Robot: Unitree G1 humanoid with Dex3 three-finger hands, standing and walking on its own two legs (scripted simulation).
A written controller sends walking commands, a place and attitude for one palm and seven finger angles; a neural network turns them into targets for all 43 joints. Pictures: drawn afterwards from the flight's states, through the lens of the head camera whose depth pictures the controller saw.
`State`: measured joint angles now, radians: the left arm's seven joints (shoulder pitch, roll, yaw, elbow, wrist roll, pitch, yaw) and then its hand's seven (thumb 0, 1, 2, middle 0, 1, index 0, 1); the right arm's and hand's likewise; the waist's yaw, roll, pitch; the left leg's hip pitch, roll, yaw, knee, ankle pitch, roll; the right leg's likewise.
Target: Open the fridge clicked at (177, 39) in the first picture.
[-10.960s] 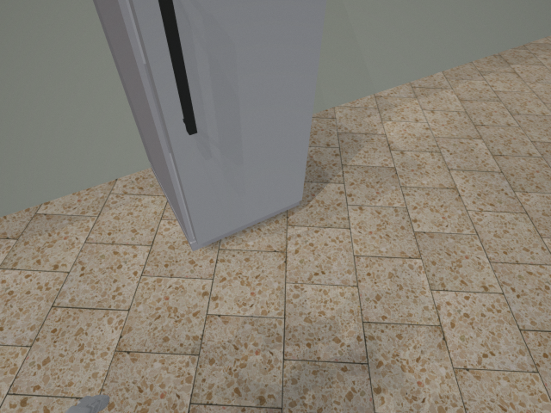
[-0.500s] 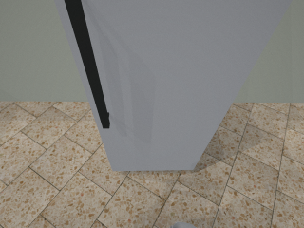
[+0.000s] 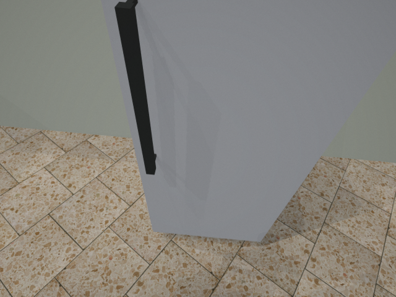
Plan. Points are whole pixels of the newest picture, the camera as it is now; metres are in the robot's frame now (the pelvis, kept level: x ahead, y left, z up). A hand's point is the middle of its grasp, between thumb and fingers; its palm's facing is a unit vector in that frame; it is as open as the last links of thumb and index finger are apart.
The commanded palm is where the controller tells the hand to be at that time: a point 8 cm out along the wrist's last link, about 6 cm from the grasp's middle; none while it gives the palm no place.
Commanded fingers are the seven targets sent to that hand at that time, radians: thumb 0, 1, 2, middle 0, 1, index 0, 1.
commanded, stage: come to a stop and stand still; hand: left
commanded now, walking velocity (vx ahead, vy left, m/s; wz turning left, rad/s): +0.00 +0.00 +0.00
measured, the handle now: (144, 107) +0.46 +0.17 +0.13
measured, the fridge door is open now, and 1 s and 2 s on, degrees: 0 0 0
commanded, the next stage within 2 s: look again from close up in 1.46 s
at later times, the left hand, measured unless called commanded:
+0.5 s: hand out of the picture +0.02 +0.20 -0.15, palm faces -0.01 -0.97 -0.26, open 7.3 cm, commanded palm none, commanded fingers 0.00 0.90 0.90 -0.20 -0.30 -0.20 -0.30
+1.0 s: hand out of the picture +0.08 +0.17 -0.15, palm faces -0.01 -0.97 -0.25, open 7.2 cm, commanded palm none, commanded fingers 0.00 0.90 0.90 -0.20 -0.30 -0.20 -0.30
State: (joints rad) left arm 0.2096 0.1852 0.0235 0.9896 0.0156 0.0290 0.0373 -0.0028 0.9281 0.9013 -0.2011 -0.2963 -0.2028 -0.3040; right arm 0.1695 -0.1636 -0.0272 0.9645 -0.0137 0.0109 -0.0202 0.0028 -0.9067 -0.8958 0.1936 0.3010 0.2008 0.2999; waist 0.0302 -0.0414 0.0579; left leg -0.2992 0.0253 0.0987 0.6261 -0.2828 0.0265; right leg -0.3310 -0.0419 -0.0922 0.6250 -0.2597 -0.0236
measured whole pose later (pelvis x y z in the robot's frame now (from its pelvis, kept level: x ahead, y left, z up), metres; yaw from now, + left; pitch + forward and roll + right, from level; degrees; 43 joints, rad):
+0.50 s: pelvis +0.02 +0.02 +0.01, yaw -1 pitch +0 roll +1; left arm 0.30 0.15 -0.02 1.10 0.02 0.00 0.02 0.00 0.91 0.90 -0.20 -0.30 -0.20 -0.30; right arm 0.31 -0.20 0.01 1.03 -0.01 -0.01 -0.01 0.00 -0.91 -0.90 0.20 0.30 0.20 0.30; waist 0.00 0.06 0.04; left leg -0.19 -0.03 0.13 0.42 -0.22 0.05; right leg -0.27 -0.05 -0.01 0.50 -0.22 0.01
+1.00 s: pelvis +0.06 -0.02 +0.02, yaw +0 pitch +0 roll +1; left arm 0.21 0.15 -0.01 1.12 0.01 -0.02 0.03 0.01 0.94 0.90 -0.20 -0.30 -0.20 -0.30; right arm 0.28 -0.15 0.01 1.12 -0.01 -0.02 -0.03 0.01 -0.91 -0.90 0.20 0.30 0.20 0.30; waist -0.01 0.04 0.06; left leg -0.13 0.02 0.11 0.40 -0.26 -0.01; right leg -0.21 0.00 -0.04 0.48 -0.26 -0.04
